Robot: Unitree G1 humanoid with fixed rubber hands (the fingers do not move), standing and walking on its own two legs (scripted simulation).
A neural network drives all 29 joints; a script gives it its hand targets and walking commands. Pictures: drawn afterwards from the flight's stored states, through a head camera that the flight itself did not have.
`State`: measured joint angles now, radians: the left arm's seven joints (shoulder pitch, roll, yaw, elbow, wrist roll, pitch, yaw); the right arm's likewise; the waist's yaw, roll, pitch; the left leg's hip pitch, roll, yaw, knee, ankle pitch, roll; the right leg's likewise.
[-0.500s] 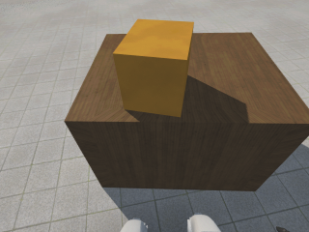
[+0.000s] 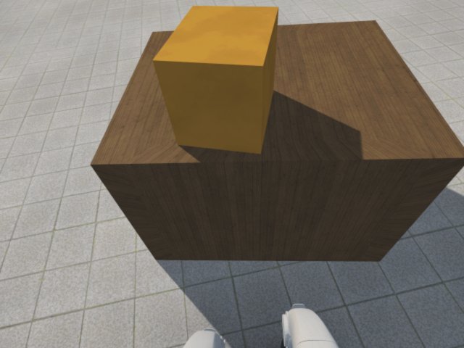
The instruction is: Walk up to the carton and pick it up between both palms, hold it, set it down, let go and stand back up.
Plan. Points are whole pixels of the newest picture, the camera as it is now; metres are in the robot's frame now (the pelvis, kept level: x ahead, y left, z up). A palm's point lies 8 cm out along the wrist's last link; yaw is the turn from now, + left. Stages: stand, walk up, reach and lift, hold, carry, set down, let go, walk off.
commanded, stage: walk up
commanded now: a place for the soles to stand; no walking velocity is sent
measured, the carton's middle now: (226, 78) +0.74 +0.02 +0.06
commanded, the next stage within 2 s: none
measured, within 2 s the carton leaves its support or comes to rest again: neither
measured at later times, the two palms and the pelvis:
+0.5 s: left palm out of the picture +0.10 +0.29 -0.09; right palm out of the picture +0.03 -0.34 -0.10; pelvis -0.01 -0.02 +0.00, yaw -2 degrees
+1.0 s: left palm out of the picture +0.10 +0.29 -0.08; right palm out of the picture +0.04 -0.34 -0.10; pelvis +0.00 -0.02 +0.00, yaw -1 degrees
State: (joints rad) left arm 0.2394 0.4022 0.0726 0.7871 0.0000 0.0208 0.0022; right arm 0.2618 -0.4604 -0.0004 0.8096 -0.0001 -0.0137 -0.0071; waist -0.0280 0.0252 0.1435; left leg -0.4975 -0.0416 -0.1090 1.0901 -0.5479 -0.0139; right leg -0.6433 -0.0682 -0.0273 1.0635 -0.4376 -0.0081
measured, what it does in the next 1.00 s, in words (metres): stands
